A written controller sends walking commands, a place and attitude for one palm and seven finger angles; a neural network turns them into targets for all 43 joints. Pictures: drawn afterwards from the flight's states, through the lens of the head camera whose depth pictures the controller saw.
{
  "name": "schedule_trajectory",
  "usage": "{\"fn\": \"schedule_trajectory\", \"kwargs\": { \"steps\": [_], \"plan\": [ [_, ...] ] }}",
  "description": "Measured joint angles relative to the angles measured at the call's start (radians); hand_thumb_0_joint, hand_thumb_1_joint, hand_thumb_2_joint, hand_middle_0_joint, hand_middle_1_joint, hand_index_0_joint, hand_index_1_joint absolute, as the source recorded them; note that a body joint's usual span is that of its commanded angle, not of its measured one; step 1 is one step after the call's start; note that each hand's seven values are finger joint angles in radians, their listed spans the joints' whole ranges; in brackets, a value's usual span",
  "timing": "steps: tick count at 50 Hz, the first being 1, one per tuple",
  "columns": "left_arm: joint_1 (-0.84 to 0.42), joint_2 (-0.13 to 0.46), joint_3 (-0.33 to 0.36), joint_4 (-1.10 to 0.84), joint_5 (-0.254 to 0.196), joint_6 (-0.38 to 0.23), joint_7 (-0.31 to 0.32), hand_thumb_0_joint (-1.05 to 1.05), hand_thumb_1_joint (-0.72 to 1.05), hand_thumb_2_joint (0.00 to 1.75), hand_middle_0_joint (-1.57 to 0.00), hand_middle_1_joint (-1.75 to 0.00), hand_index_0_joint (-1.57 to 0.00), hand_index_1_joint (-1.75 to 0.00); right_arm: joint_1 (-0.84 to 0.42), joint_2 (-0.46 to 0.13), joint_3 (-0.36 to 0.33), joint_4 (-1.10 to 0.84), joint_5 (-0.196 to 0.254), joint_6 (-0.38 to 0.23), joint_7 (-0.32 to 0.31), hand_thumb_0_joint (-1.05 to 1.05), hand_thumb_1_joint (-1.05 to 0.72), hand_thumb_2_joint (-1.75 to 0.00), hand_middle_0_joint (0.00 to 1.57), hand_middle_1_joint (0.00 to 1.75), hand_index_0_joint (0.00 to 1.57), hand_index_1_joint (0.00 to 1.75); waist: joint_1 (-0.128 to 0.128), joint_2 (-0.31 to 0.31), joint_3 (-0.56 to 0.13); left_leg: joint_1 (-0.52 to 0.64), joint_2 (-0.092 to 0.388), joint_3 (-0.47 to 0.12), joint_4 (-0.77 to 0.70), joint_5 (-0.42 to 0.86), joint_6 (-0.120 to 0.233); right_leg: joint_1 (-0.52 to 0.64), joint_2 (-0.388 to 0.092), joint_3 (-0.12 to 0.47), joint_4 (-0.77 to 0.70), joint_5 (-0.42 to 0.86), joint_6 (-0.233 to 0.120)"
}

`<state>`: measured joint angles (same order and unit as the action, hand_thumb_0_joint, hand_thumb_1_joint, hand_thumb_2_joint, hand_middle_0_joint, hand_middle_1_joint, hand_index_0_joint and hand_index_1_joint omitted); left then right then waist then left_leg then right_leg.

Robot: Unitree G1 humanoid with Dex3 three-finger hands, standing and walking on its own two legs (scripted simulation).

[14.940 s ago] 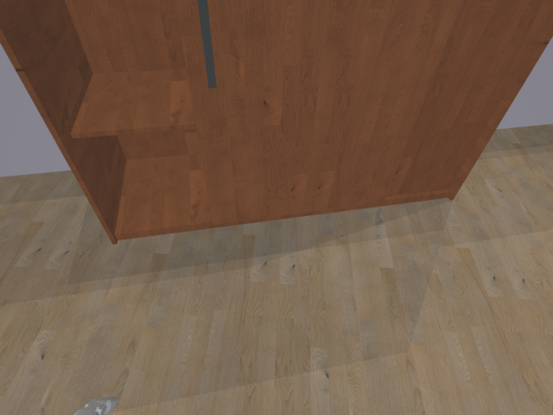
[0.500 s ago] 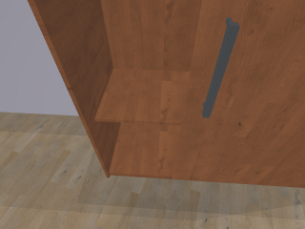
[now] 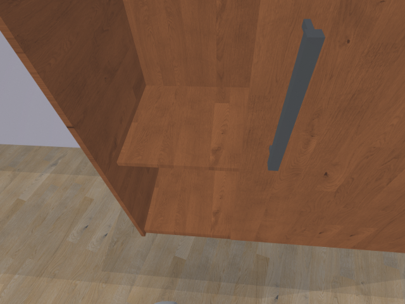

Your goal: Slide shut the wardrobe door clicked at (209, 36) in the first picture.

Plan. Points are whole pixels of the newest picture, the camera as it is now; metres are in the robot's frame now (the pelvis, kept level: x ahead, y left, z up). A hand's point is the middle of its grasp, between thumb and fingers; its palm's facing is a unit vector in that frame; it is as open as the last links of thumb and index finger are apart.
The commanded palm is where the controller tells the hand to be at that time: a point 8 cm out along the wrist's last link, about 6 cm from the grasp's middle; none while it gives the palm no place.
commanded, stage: come to a stop and stand still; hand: right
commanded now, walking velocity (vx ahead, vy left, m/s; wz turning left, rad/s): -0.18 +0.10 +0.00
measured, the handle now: (286, 110) +0.45 -0.13 +0.14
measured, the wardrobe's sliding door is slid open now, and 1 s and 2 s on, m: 0.43 0.43 0.43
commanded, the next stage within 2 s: look again from close up in 1.26 s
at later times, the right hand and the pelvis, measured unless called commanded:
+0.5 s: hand out of the picture +0.05 -0.17 -0.17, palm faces +0.01 +0.97 -0.24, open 7.3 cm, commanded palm none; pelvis -0.01 +0.01 -0.02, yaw +2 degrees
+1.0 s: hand out of the picture +0.00 -0.14 -0.16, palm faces +0.02 +0.96 -0.26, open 7.3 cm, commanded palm none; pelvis -0.03 +0.05 +0.00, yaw +1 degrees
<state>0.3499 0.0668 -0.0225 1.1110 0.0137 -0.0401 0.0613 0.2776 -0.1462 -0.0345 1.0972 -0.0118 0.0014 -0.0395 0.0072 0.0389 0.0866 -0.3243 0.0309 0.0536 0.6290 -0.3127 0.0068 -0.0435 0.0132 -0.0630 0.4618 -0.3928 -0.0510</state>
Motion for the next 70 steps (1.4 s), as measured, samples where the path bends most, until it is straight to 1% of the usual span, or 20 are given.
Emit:
{"fn": "schedule_trajectory", "kwargs": {
  "steps": [2,4,6,10,13,15,16,18,20,21,22,24,25,28,32,39,49,59,70],
  "plan": [
    [0.006,-0.011,0.005,0.001,-0.005,0.012,-0.001,0.00,0.90,0.90,-0.20,-0.30,-0.20,-0.30,-0.025,-0.021,-0.008,-0.022,-0.002,-0.001,0.001,0.01,-0.93,-0.90,0.20,0.29,0.20,0.30,-0.001,0.002,0.012,0.010,0.001,0.003,-0.066,0.130,0.003,0.000,0.006,0.002,0.026,-0.024,0.005],
    [0.002,-0.009,0.017,0.001,-0.008,0.027,0.000,0.00,0.90,0.90,-0.20,-0.30,-0.20,-0.30,-0.043,-0.031,-0.015,-0.038,-0.003,-0.002,0.004,0.01,-0.93,-0.90,0.20,0.29,0.20,0.30,-0.004,-0.016,0.015,0.010,-0.008,0.005,-0.054,0.104,-0.005,-0.012,-0.005,0.002,0.067,-0.058,0.011],
    [-0.013,-0.002,0.032,-0.007,-0.011,0.036,0.002,0.00,0.90,0.90,-0.20,-0.30,-0.20,-0.30,-0.061,-0.038,-0.018,-0.055,-0.003,0.000,0.006,0.01,-0.93,-0.90,0.20,0.29,0.20,0.30,0.001,-0.028,0.018,-0.007,-0.013,0.004,-0.032,0.069,-0.005,-0.035,-0.011,-0.001,0.102,-0.069,0.016],
    [-0.048,0.016,0.053,-0.032,-0.016,0.039,0.002,0.00,0.90,0.90,-0.20,-0.30,-0.20,-0.30,-0.097,-0.045,-0.020,-0.077,0.000,0.003,0.004,0.01,-0.92,-0.90,0.20,0.29,0.20,0.30,0.013,-0.021,0.026,-0.037,-0.001,-0.004,-0.012,0.060,0.001,-0.091,-0.002,-0.007,0.171,-0.048,0.025],
    [-0.058,0.039,0.060,-0.047,-0.012,0.038,-0.002,0.00,0.91,0.90,-0.20,-0.30,-0.20,-0.30,-0.112,-0.033,-0.016,-0.083,0.000,0.015,0.004,0.00,-0.92,-0.90,0.20,0.29,0.20,0.30,0.016,-0.034,0.007,-0.054,-0.006,0.001,-0.011,0.064,-0.008,-0.084,-0.005,-0.002,0.131,-0.074,0.017],
    [-0.072,0.045,0.059,-0.045,-0.005,0.037,-0.002,0.00,0.91,0.90,-0.20,-0.30,-0.20,-0.30,-0.124,-0.026,-0.014,-0.084,-0.001,0.021,0.004,0.00,-0.91,-0.90,0.20,0.29,0.20,0.30,0.009,-0.028,0.008,-0.054,-0.007,-0.004,-0.015,0.071,-0.010,-0.074,-0.004,-0.007,0.108,-0.080,0.007],
    [-0.077,0.048,0.057,-0.047,-0.007,0.039,-0.005,0.00,0.91,0.90,-0.20,-0.30,-0.20,-0.30,-0.123,-0.022,-0.010,-0.083,0.001,0.017,-0.002,0.00,-0.91,-0.90,0.20,0.29,0.20,0.30,0.005,-0.026,0.004,-0.054,-0.008,-0.006,-0.019,0.079,-0.011,-0.075,-0.005,-0.013,0.109,-0.065,0.013],
    [-0.072,0.062,0.060,-0.078,-0.006,0.042,-0.007,0.00,0.91,0.90,-0.20,-0.30,-0.20,-0.30,-0.105,-0.010,0.001,-0.089,0.005,0.019,-0.007,0.00,-0.91,-0.90,0.20,0.29,0.20,0.30,0.001,-0.035,-0.014,-0.066,-0.008,0.001,0.007,0.098,0.006,-0.069,-0.009,-0.024,0.112,-0.058,0.018],
    [-0.058,0.081,0.060,-0.115,-0.002,0.042,-0.002,0.00,0.91,0.90,-0.20,-0.30,-0.20,-0.30,-0.083,0.003,0.008,-0.089,0.004,0.026,0.000,0.00,-0.91,-0.90,0.20,0.29,0.20,0.30,0.001,-0.057,-0.033,-0.063,-0.007,0.008,0.051,0.068,0.035,-0.047,-0.008,-0.031,0.109,-0.064,0.016],
    [-0.052,0.090,0.058,-0.132,0.000,0.044,0.000,0.00,0.91,0.90,-0.20,-0.30,-0.20,-0.30,-0.070,0.007,0.008,-0.091,0.002,0.030,0.002,0.00,-0.91,-0.90,0.20,0.29,0.20,0.30,0.000,-0.069,-0.045,-0.055,-0.008,0.010,0.060,0.050,0.045,-0.039,-0.008,-0.034,0.111,-0.071,0.014],
    [-0.048,0.096,0.055,-0.145,0.001,0.046,0.001,0.00,0.91,0.90,-0.20,-0.30,-0.20,-0.30,-0.058,0.008,0.008,-0.095,0.001,0.030,0.005,0.00,-0.91,-0.90,0.20,0.29,0.20,0.30,-0.001,-0.075,-0.055,-0.042,-0.008,0.005,0.048,0.057,0.053,-0.036,-0.006,-0.038,0.119,-0.079,0.014],
    [-0.057,0.107,0.049,-0.161,0.000,0.054,0.000,0.00,0.91,0.90,-0.20,-0.30,-0.20,-0.30,-0.044,0.010,0.008,-0.094,0.000,0.020,0.008,0.00,-0.91,-0.90,0.20,0.29,0.20,0.30,-0.004,-0.092,-0.063,-0.035,-0.014,-0.008,0.042,0.027,0.021,-0.046,-0.009,-0.044,0.149,-0.096,0.017],
    [-0.065,0.113,0.050,-0.165,0.001,0.058,-0.001,0.00,0.92,0.90,-0.20,-0.30,-0.20,-0.30,-0.040,0.011,0.011,-0.090,0.001,0.015,0.009,0.00,-0.91,-0.90,0.20,0.29,0.20,0.30,0.001,-0.101,-0.062,-0.037,-0.016,-0.005,0.044,0.028,0.015,-0.050,-0.012,-0.041,0.154,-0.094,0.019],
    [-0.071,0.118,0.045,-0.172,0.005,0.051,-0.012,0.01,0.93,0.90,-0.20,-0.30,-0.20,-0.30,-0.031,0.008,0.017,-0.081,0.003,0.016,0.015,0.00,-0.91,-0.90,0.20,0.29,0.20,0.30,0.014,-0.100,-0.058,-0.038,-0.010,-0.003,0.022,0.056,0.019,-0.047,-0.005,-0.038,0.117,-0.063,0.024],
    [-0.042,0.122,0.032,-0.156,0.008,0.031,-0.024,0.00,0.93,0.90,-0.20,-0.30,-0.20,-0.30,-0.023,0.009,0.022,-0.070,0.007,0.013,0.018,0.00,-0.91,-0.90,0.20,0.29,0.20,0.30,0.009,-0.108,-0.055,-0.021,-0.017,-0.001,-0.049,0.101,0.026,-0.029,-0.007,-0.036,0.042,-0.014,0.031],
    [0.009,0.115,0.014,-0.086,0.005,0.033,-0.029,0.00,0.92,0.90,-0.20,-0.30,-0.20,-0.30,-0.021,0.012,0.026,-0.041,0.010,-0.007,0.014,0.00,-0.91,-0.90,0.20,0.29,0.20,0.30,0.011,-0.116,-0.042,0.007,-0.021,0.018,-0.118,0.140,0.041,-0.009,-0.011,-0.020,-0.028,0.037,0.046],
    [0.052,0.096,0.002,-0.007,0.005,0.032,-0.031,0.00,0.91,0.90,-0.19,-0.30,-0.20,-0.30,-0.028,0.014,0.024,0.003,0.012,-0.016,0.008,0.01,-0.92,-0.90,0.21,0.29,0.20,0.30,0.018,-0.114,-0.038,0.016,-0.032,0.035,-0.156,0.163,0.058,-0.012,-0.025,-0.005,-0.052,0.060,0.062],
    [0.054,0.077,-0.003,0.023,0.003,0.022,-0.027,0.00,0.91,0.90,-0.19,-0.30,-0.20,-0.30,-0.023,0.015,0.024,0.032,0.011,-0.022,0.003,0.01,-0.94,-0.90,0.21,0.29,0.20,0.30,0.014,-0.103,-0.049,0.022,-0.039,0.043,-0.171,0.171,0.065,-0.011,-0.033,0.002,-0.061,0.067,0.071],
    [0.030,0.062,-0.005,0.025,0.001,0.016,-0.023,0.00,0.91,0.90,-0.19,-0.30,-0.20,-0.30,-0.003,0.022,0.027,0.053,0.009,-0.022,0.002,0.01,-0.94,-0.90,0.21,0.29,0.20,0.30,0.004,-0.092,-0.059,0.033,-0.041,0.044,-0.181,0.176,0.066,0.000,-0.035,0.002,-0.069,0.071,0.072]
  ]
}}
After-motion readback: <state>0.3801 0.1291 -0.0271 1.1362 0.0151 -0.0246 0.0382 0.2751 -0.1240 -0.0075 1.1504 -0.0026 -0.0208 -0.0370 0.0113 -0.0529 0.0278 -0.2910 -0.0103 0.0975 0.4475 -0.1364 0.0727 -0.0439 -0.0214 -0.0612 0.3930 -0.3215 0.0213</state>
